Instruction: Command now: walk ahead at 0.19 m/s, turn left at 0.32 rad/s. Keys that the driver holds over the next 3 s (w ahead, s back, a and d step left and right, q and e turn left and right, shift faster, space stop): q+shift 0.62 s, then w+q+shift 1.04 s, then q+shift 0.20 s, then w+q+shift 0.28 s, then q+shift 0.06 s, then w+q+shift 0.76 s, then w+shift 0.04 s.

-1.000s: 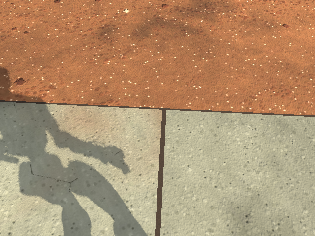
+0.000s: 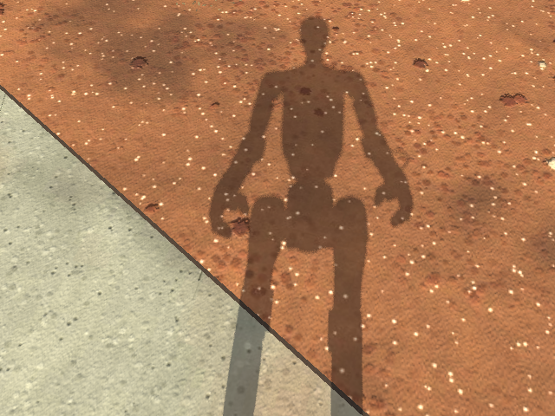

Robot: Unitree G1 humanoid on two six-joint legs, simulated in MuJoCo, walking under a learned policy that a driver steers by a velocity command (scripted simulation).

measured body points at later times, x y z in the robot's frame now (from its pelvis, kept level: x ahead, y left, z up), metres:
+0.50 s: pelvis +0.08 +0.04 +0.01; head +0.12 +0.10 +0.46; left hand +0.18 +0.37 -0.10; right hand +0.31 -0.19 -0.06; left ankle +0.09 +0.13 -0.73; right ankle +0.16 -0.11 -0.67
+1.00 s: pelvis +0.17 +0.08 +0.01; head +0.17 +0.09 +0.46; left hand -0.03 +0.30 -0.11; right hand +0.50 +0.04 -0.06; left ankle +0.10 +0.26 -0.61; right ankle +0.19 -0.08 -0.73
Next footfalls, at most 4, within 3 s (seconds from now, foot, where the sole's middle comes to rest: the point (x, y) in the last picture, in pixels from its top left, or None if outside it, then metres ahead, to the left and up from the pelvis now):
0.22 left None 0.13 0.14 -0.77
0.70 right None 0.22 -0.05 -0.77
1.24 left None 0.20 0.45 -0.77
1.68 right None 0.49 0.87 -0.77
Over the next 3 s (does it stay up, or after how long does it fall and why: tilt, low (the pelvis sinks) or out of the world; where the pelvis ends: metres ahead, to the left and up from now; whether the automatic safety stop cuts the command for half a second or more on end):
stays up -0.11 1.45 -0.03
